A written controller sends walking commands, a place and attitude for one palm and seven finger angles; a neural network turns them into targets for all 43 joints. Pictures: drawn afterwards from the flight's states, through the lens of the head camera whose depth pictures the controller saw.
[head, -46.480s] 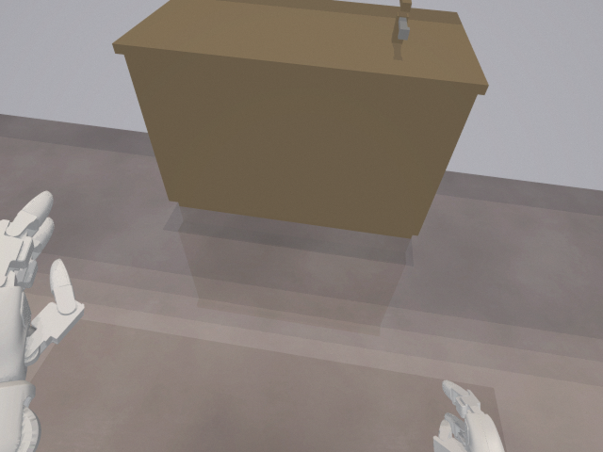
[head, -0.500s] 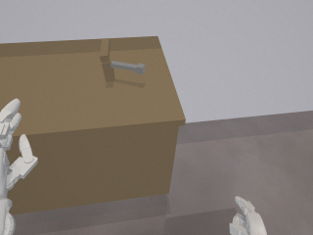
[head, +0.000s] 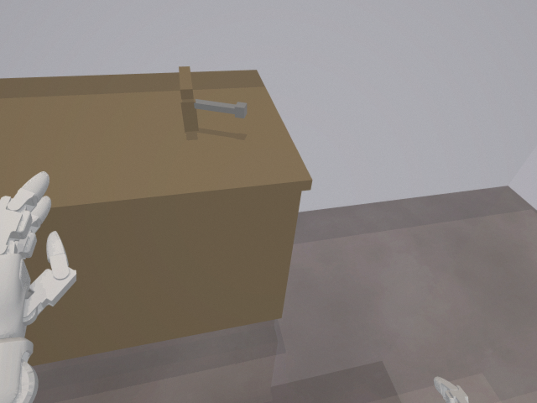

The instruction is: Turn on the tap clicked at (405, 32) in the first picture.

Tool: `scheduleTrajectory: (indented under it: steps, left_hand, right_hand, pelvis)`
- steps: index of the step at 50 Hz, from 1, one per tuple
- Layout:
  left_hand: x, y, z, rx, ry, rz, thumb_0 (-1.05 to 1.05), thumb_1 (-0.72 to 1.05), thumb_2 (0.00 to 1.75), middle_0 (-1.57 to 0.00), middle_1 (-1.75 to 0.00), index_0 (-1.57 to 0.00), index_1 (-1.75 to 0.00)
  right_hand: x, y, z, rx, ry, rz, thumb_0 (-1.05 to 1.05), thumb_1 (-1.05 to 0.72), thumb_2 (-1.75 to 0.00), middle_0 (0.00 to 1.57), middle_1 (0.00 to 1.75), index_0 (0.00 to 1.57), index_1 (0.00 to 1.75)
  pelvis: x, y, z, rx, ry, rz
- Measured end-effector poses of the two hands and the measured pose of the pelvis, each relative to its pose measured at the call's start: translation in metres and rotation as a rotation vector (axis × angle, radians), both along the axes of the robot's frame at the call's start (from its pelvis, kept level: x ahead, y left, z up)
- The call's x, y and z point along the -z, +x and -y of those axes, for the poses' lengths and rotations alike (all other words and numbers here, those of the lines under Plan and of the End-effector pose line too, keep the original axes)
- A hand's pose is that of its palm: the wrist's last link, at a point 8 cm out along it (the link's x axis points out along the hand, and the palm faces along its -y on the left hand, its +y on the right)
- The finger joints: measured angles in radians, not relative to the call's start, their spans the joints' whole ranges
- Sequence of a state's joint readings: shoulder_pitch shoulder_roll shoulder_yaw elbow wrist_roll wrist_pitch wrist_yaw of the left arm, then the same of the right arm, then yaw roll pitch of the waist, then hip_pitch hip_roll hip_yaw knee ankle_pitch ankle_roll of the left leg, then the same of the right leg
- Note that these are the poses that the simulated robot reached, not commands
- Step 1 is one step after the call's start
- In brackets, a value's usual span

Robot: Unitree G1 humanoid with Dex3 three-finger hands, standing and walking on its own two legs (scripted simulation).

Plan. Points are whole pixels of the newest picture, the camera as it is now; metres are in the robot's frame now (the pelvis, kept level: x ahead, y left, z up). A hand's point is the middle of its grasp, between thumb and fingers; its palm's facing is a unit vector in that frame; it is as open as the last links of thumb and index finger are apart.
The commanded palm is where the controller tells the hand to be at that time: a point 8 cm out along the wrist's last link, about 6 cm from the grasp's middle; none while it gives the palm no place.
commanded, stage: stop stepping back and stand still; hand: left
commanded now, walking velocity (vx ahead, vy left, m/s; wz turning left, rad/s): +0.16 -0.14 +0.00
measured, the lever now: (240, 110) +0.75 +0.13 +0.10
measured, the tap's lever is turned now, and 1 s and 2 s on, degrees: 66 66 66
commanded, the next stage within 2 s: stand and check the lever's angle in 1.06 s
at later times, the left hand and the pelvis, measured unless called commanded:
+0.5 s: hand (38, 288) +0.19 +0.28 +0.16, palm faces +0.39 -0.85 -0.34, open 7.4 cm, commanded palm +0.13 +0.31 +0.19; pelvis -0.05 +0.04 +0.00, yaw -3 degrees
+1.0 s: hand (84, 254) +0.23 +0.24 +0.17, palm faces +0.32 -0.86 -0.40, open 7.4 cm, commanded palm +0.18 +0.29 +0.19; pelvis +0.00 +0.02 +0.01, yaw -5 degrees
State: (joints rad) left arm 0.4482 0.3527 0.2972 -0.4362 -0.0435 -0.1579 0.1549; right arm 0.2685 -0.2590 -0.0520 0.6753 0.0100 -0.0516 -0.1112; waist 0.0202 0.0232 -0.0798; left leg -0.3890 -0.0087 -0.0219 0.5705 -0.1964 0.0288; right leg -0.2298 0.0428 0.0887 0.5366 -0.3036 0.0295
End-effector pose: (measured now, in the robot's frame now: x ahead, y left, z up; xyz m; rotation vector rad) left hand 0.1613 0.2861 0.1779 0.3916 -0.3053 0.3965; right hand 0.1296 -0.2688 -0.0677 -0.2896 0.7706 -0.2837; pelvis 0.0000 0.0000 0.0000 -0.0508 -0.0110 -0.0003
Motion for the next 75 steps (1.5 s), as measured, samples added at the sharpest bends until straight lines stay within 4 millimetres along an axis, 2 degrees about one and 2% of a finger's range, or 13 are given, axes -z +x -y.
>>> scheduleTrajectory:
  steps: [4,8,13,18,21,25,31,37,45,49,53,60,75]
  left_hand:
    - [0.008,0.003,-0.01,-0.033,-0.069,-0.047,0.01,0.89,0.9,-0.2,-0.3,-0.21,-0.31]
    - [-0.005,-0.011,0.006,0.029,-0.027,-0.098,0.01,0.89,0.9,-0.2,-0.3,-0.21,-0.3]
    - [-0.021,-0.035,0.019,0.116,0.048,-0.052,0.01,0.89,0.9,-0.2,-0.3,-0.21,-0.31]
    - [-0.013,-0.031,-0.008,0.048,0.01,-0.054,0.01,0.89,0.9,-0.21,-0.3,-0.22,-0.31]
    - [-0.003,-0.025,-0.025,0.016,-0.006,-0.044,0.01,0.89,0.9,-0.21,-0.3,-0.22,-0.31]
    - [0.003,-0.015,-0.029,0.016,0.011,-0.069,0.01,0.89,0.9,-0.2,-0.3,-0.21,-0.31]
    - [-0.012,-0.007,-0.008,0.062,0.096,-0.086,0.01,0.89,0.9,-0.2,-0.3,-0.21,-0.3]
    - [-0.01,0.008,0.003,0.07,0.079,-0.1,0.01,0.89,0.9,-0.21,-0.3,-0.21,-0.31]
    - [-0.007,0.028,-0.001,0.069,0.065,-0.126,0.01,0.89,0.9,-0.21,-0.3,-0.22,-0.31]
    - [-0.007,0.031,-0.001,0.069,0.06,-0.125,0.01,0.89,0.9,-0.21,-0.3,-0.21,-0.31]
    - [-0.006,0.03,0.001,0.073,0.043,-0.126,0.01,0.89,0.9,-0.21,-0.3,-0.21,-0.31]
    - [-0.004,0.021,-0.006,0.061,0.027,-0.137,0.01,0.89,0.9,-0.21,-0.3,-0.21,-0.31]
    - [0.002,0.006,-0.028,0.047,0.009,-0.156,0.01,0.89,0.9,-0.21,-0.3,-0.21,-0.31]
  right_hand:
    - [-0.006,-0.015,-0.022,0.0,0.047,0.024,0.01,-0.91,-0.9,0.2,0.3,0.2,0.3]
    - [-0.014,-0.026,-0.047,-0.032,0.128,0.073,0.01,-0.91,-0.9,0.2,0.3,0.2,0.3]
    - [-0.001,-0.04,-0.057,-0.053,0.157,0.036,0.01,-0.9,-0.9,0.2,0.3,0.21,0.3]
    - [0.006,-0.061,-0.054,0.003,0.13,-0.022,0.01,-0.9,-0.9,0.21,0.3,0.21,0.3]
    - [0.013,-0.065,-0.05,0.017,0.078,-0.007,0.01,-0.9,-0.9,0.21,0.3,0.21,0.3]
    - [0.016,-0.066,-0.052,0.046,0.088,0.006,0.01,-0.91,-0.9,0.2,0.3,0.2,0.3]
    - [0.021,-0.058,-0.064,0.007,0.162,0.002,0.01,-0.91,-0.9,0.2,0.3,0.2,0.3]
    - [0.03,-0.035,-0.058,0.001,0.184,-0.018,0.01,-0.91,-0.9,0.2,0.3,0.2,0.3]
    - [0.003,0.007,-0.042,0.012,0.124,0.06,0.01,-0.91,-0.9,0.2,0.3,0.2,0.3]
    - [-0.009,0.026,-0.038,-0.003,0.107,0.106,0.01,-0.91,-0.9,0.2,0.3,0.2,0.3]
    - [-0.016,0.035,-0.037,-0.011,0.097,0.132,0.01,-0.91,-0.9,0.2,0.3,0.2,0.3]
    - [-0.017,0.028,-0.044,-0.016,0.1,0.121,0.01,-0.91,-0.9,0.2,0.3,0.2,0.3]
    - [-0.002,-0.02,-0.071,-0.01,0.109,0.017,0.01,-0.91,-0.9,0.2,0.3,0.2,0.3]
  pelvis:
    - [-0.009,-0.02,-0.005,0.012,0.017,0.023]
    - [-0.019,-0.034,-0.004,0.024,0.034,0.012]
    - [-0.012,-0.053,-0.01,0.052,0.051,0.001]
    - [-0.014,-0.05,-0.022,0.042,0.062,0.002]
    - [-0.002,-0.048,-0.034,0.032,0.041,0.006]
    - [0.001,-0.049,-0.038,0.055,0.075,0.029]
    - [-0.003,-0.037,-0.028,0.059,0.066,0.022]
    - [-0.002,-0.022,-0.023,0.063,0.039,0.01]
    - [-0.009,-0.004,-0.022,0.073,0.05,0.004]
    - [-0.01,-0.002,-0.021,0.078,0.044,-0.002]
    - [-0.011,-0.002,-0.022,0.08,0.043,-0.002]
    - [-0.013,-0.007,-0.026,0.077,0.04,0.002]
    - [-0.015,-0.026,-0.045,0.076,0.034,0.007]
